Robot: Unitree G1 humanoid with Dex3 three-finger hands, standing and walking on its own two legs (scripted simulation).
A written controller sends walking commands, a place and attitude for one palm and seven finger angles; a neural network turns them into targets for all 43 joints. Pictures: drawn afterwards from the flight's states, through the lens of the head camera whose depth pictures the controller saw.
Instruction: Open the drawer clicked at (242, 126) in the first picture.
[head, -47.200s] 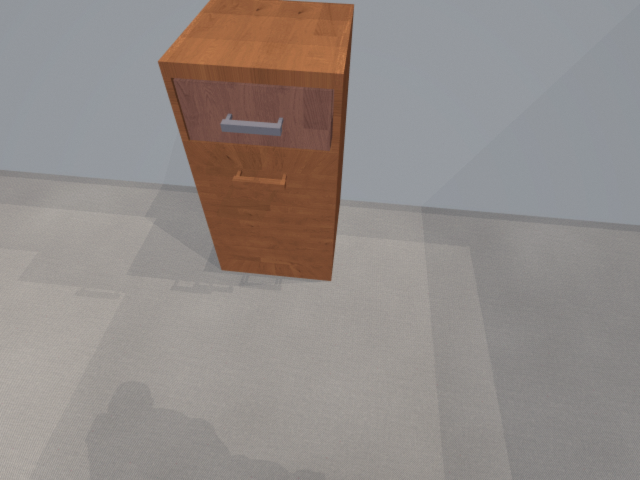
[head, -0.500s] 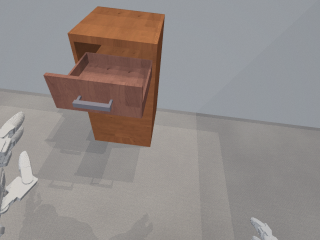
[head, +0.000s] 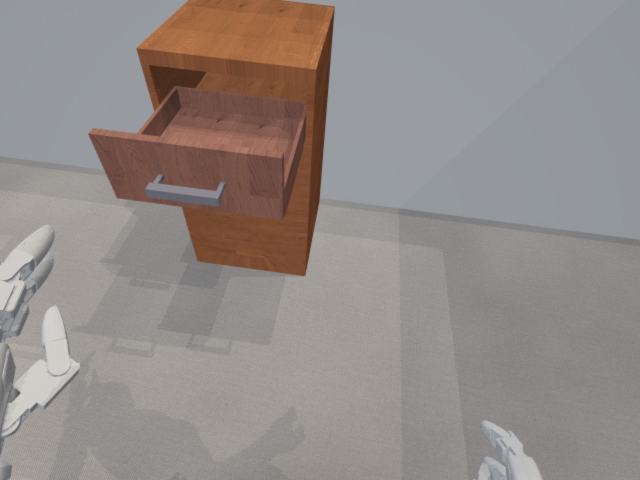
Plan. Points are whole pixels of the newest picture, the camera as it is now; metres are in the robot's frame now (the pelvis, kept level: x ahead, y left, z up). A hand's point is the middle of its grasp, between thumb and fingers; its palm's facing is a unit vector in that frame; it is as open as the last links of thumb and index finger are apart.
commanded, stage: stop stepping back and stand still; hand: left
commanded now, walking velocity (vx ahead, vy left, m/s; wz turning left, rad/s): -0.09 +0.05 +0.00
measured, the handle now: (187, 188) +0.66 +0.30 -0.07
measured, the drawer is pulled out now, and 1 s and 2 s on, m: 0.30 0.30 0.30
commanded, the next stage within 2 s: let the arm hang, fingers relaxed in 0.40 s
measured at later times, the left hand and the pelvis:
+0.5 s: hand (25, 346) +0.20 +0.27 +0.16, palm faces +0.33 -0.83 -0.45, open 7.4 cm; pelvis +0.01 +0.03 +0.00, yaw +0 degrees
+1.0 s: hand out of the picture -0.05 +0.22 -0.18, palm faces +0.03 -0.98 -0.19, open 7.2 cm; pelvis -0.02 +0.03 +0.00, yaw +1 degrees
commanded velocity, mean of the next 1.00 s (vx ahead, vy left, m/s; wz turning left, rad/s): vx -0.02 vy -0.01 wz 0.00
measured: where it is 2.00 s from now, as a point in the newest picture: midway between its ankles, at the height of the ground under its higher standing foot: outside the picture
